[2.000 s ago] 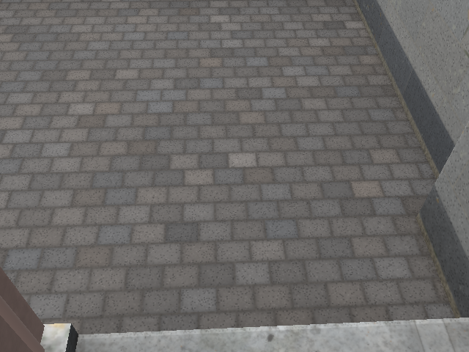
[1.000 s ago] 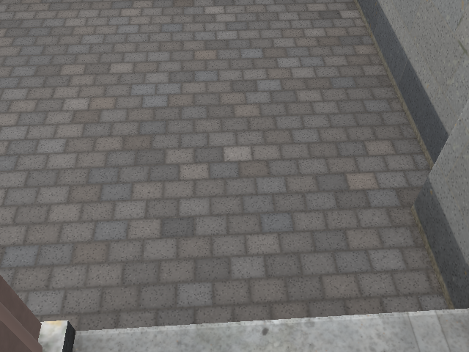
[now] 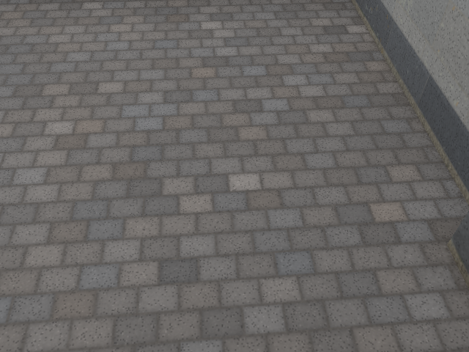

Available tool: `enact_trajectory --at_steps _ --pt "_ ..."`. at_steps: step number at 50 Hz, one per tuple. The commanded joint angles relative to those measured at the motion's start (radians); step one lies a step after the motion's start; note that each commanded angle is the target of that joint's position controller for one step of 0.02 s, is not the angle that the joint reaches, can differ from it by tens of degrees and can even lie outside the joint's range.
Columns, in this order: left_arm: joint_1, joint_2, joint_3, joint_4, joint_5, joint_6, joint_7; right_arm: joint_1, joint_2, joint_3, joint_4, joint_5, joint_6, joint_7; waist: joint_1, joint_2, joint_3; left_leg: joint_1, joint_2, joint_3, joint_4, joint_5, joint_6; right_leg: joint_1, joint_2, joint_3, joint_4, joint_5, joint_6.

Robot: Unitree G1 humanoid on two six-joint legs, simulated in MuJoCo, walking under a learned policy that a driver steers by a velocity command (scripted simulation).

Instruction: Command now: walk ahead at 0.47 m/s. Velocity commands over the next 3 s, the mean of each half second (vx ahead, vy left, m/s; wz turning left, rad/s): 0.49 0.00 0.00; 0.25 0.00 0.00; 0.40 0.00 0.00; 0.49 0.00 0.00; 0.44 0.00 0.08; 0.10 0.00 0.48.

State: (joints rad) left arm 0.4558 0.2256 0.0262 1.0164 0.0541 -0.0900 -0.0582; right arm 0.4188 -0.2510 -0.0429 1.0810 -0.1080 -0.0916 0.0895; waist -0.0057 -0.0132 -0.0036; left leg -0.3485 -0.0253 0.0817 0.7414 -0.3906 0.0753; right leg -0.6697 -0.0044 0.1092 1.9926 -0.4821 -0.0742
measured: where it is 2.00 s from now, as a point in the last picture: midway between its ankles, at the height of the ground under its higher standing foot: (233, 263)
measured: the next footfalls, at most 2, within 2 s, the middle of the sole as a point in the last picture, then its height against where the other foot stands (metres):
right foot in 0.42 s outside the picture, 0.17 m lower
left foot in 0.82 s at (193, 345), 0.17 m lower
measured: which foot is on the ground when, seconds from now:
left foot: down 0.00-0.42, up 0.44-0.80, down 0.82-1.00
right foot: up 0.00-0.40, down 0.42-0.84, up 0.86-1.00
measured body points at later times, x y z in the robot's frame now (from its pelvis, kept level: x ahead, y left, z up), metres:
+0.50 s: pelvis +0.31 -0.01 -0.14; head +0.31 -0.01 +0.31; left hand +0.42 +0.22 -0.27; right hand +0.18 -0.21 -0.29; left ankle +0.13 +0.11 -0.62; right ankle +0.32 -0.11 -0.88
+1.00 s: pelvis +0.57 +0.06 -0.32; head +0.58 +0.07 +0.13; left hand +0.60 +0.30 -0.48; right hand +0.64 -0.17 -0.47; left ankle +0.64 +0.16 -1.05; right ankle +0.51 -0.09 -0.84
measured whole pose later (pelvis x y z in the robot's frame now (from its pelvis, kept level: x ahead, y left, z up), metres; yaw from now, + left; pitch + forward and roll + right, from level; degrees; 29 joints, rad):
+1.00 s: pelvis +0.57 +0.06 -0.32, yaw +1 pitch +1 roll -1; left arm 0.32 0.19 0.00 0.92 -0.06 -0.01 0.07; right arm 0.23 -0.17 -0.01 0.99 0.01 -0.02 0.01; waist 0.03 -0.02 -0.02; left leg -0.40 -0.02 0.03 0.57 -0.19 0.06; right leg -0.70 -0.06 0.03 1.76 -0.56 0.03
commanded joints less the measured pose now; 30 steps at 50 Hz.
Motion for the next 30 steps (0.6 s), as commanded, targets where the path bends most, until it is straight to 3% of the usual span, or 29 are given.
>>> enact_trajectory --at_steps 1,2,3,4,5,6,7,8,9,10,12,13,15,16,17,18,19,20,21,22,23,24,25,26,27,28,29,30 --pt "-0.015 -0.099 -0.053 -0.108 0.06 -0.001 0.03 -0.109 0.168 0.088 -0.07 -0.02 -0.026 -0.032 0.097 -0.048 0.235 -0.211 0.358 -0.5 -0.486 0.109 0.238 -0.318 -0.244 0.147 -0.55 0.551 -0.086" --pt "-0.043 -0.039 -0.037 -0.103 0.055 0.005 0.017 -0.19 0.183 0.103 -0.109 0.007 -0.052 -0.045 0.081 -0.04 0.248 -0.429 0.28 -0.346 -0.487 0.163 0.237 -0.092 -0.218 0.056 -0.854 0.703 -0.078" --pt "-0.096 -0.006 -0.026 -0.125 0.041 0.019 0.002 -0.122 0.103 0.09 -0.075 0.024 -0.069 -0.053 0.055 0.059 0.175 -0.437 0.195 -0.259 -0.449 0.12 0.233 0.018 -0.175 -0.018 -0.866 0.689 -0.046" --pt "-0.086 -0.004 -0.037 -0.12 0.037 0.024 -0.019 -0.007 0.029 0.082 -0.023 0.02 -0.074 -0.055 0.051 0.115 0.113 -0.377 0.184 -0.29 -0.377 0.147 0.238 -0.008 -0.159 -0.024 -0.74 0.693 -0.009" --pt "-0.059 -0.003 -0.044 -0.121 0.045 0.02 -0.031 0.088 -0.019 0.077 -0.007 0.003 -0.075 -0.054 0.038 0.069 0.088 -0.307 0.194 -0.274 -0.297 0.268 0.249 -0.042 -0.129 -0.053 -0.736 0.67 0.009" --pt "-0.162 0.0 -0.055 -0.154 0.066 0.011 -0.029 0.233 0.026 0.083 0.051 -0.01 -0.081 -0.082 -0.051 -0.022 0.069 0.027 0.183 -0.275 -0.205 0.306 0.22 -0.298 -0.172 0.05 -1.012 0.881 0.032" --pt "-0.275 0.002 -0.063 -0.191 0.056 0.003 -0.021 0.335 0.028 0.089 0.077 0.004 -0.081 -0.097 -0.099 0.009 0.082 0.201 0.224 -0.35 -0.151 0.334 0.223 -0.45 -0.172 0.038 -1.114 0.904 0.056" --pt "-0.327 0.017 -0.073 -0.193 0.044 -0.004 -0.014 0.337 0.057 0.1 0.061 0.017 -0.069 -0.114 -0.124 -0.058 0.067 0.145 0.169 -0.283 -0.079 0.231 0.199 -0.344 -0.161 -0.003 -1.34 1.107 0.062" --pt "-0.357 -0.012 -0.078 -0.195 0.051 0.003 -0.013 0.334 0.062 0.117 0.055 0.01 -0.057 -0.101 -0.101 0.059 0.05 -0.068 0.119 -0.259 -0.119 0.12 0.184 -0.089 -0.115 -0.085 -1.301 1.132 0.05" --pt "-0.383 0.014 -0.078 -0.215 0.046 0.02 -0.022 0.29 0.048 0.114 0.047 -0.007 -0.044 -0.081 -0.087 0.067 0.096 -0.213 0.125 -0.274 -0.142 0.026 0.186 0.022 -0.107 -0.099 -1.253 1.106 0.045" --pt "-0.44 0.07 -0.064 -0.267 0.056 0.032 -0.028 0.232 0.023 0.114 0.016 -0.001 -0.042 -0.056 -0.062 0.032 0.124 -0.266 0.14 -0.314 -0.139 -0.013 0.186 0.119 -0.086 -0.104 -1.244 0.975 0.033" --pt "-0.484 0.089 -0.06 -0.287 0.048 0.032 -0.029 0.266 0.001 0.106 0.026 0.013 -0.045 -0.062 -0.091 0.031 0.148 -0.14 0.159 -0.353 -0.107 0.014 0.187 0.05 -0.083 -0.098 -1.314 0.876 0.038" --pt "-0.595 0.079 -0.066 -0.307 0.042 0.034 -0.028 0.36 0.011 0.099 0.064 0.033 -0.039 -0.09 -0.174 0.039 0.178 0.196 0.183 -0.432 -0.019 0.108 0.183 -0.153 -0.088 -0.065 -1.497 0.709 0.049" --pt "-0.605 0.063 -0.07 -0.304 0.052 0.037 -0.033 0.36 0.009 0.098 0.07 0.04 -0.028 -0.098 -0.192 0.047 0.172 0.294 0.186 -0.465 0.02 0.166 0.196 -0.17 -0.095 -0.063 -1.57 0.663 0.047" --pt "-0.591 0.047 -0.075 -0.292 0.049 0.027 -0.032 0.321 0.015 0.094 0.059 0.041 -0.02 -0.091 -0.188 0.046 0.139 0.254 0.155 -0.408 0.057 0.204 0.185 -0.016 -0.09 -0.095 -1.646 0.637 0.032" --pt "-0.477 0.035 -0.073 -0.257 0.061 0.02 -0.026 0.279 0.005 0.089 0.06 -0.004 -0.017 -0.073 -0.119 0.101 0.093 0.127 0.151 -0.373 0.134 0.349 0.166 0.222 -0.077 -0.107 -1.475 0.733 0.015" --pt "-0.256 0.097 -0.045 -0.177 0.056 0.013 -0.022 0.222 0.011 0.081 0.033 -0.003 -0.019 -0.057 -0.034 0.02 0.068 0.081 0.117 -0.301 0.302 0.471 0.125 0.412 -0.061 -0.123 -1.538 0.704 0.008" --pt "-0.081 0.138 -0.018 -0.092 0.038 0.007 -0.011 0.219 0.007 0.079 0.044 0.033 -0.006 -0.042 0.039 -0.074 0.089 -0.012 0.053 -0.243 0.458 0.365 0.098 0.631 -0.047 -0.177 -1.834 0.824 0.002" --pt "0.232 0.172 0.018 -0.009 0.036 0.01 -0.006 0.242 -0.035 0.072 0.069 -0.009 0.012 0.012 0.163 -0.105 0.006 -0.297 0.02 -0.206 0.738 0.382 0.038 1.103 -0.097 -0.163 -1.699 0.979 -0.077" --pt "0.394 0.233 0.033 0.026 0.024 0.021 -0.015 0.37 0.037 0.067 0.068 0.007 0.008 0.044 0.142 -0.312 -0.335 -0.53 -0.072 -0.131 1.272 -0.403 -0.043 1.576 -0.325 0.031 -1.3 1.562 -0.333" --pt "0.351 0.242 0.047 0.037 0.062 0.026 -0.022 0.18 -0.026 0.051 -0.054 0.047 -0.011 0.041 0.173 -0.078 -0.301 -0.757 -0.098 -0.173 1.373 -0.421 -0.048 1.546 -0.381 0.198 -1.277 1.517 -0.359" --pt "0.199 0.227 0.053 -0.011 0.067 0.019 -0.012 0.019 0.01 0.058 -0.157 0.05 -0.026 0.027 0.162 -0.026 -0.162 -0.92 -0.029 -0.172 1.194 -0.302 -0.042 1.407 -0.403 0.218 -1.413 1.068 -0.355" --pt "0.053 0.148 0.029 -0.046 0.05 0.024 -0.011 -0.036 -0.016 0.049 -0.191 0.049 -0.028 0.0 0.104 0.035 -0.038 -0.937 0.057 -0.201 1.087 -0.162 -0.017 1.143 -0.416 0.257 -1.53 0.586 -0.337" --pt "-0.082 0.011 -0.02 -0.088 0.045 0.006 0.0 -0.063 -0.015 0.041 -0.181 0.017 -0.024 -0.025 0.041 0.113 0.061 -0.764 0.124 -0.227 0.766 0.07 0.019 0.825 -0.336 0.15 -1.596 0.494 -0.286" --pt "-0.148 -0.068 -0.052 -0.1 0.057 -0.009 0.012 -0.065 0.024 0.048 -0.171 -0.001 -0.013 -0.037 -0.04 0.064 0.168 -0.58 0.178 -0.246 0.558 0.196 0.047 0.499 -0.295 0.108 -1.638 0.548 -0.254" --pt "-0.138 -0.067 -0.052 -0.096 0.028 -0.019 0.019 -0.039 0.044 0.051 -0.147 0.005 -0.003 -0.035 -0.051 0.049 0.185 -0.388 0.184 -0.201 0.354 0.316 0.038 0.273 -0.263 0.045 -1.69 0.643 -0.26" --pt "-0.103 0.004 -0.034 -0.082 0.002 -0.028 0.016 -0.026 0.056 0.049 -0.149 -0.004 0.011 -0.026 -0.058 -0.024 0.128 -0.256 0.149 -0.136 0.309 0.361 0.015 0.2 -0.193 -0.009 -1.652 0.655 -0.244" --pt "-0.114 0.024 -0.027 -0.078 0.02 -0.041 0.017 0.052 0.092 0.069 -0.134 -0.017 0.019 -0.005 -0.095 -0.038 0.081 -0.074 0.134 -0.132 0.347 0.52 0.001 0.039 -0.16 -0.049 -1.563 0.64 -0.208"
